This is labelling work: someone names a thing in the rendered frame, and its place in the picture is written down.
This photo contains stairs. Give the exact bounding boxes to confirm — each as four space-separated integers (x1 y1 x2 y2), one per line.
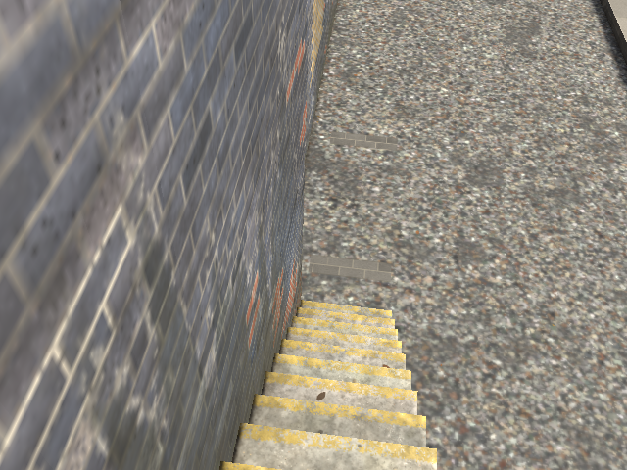
219 300 437 470

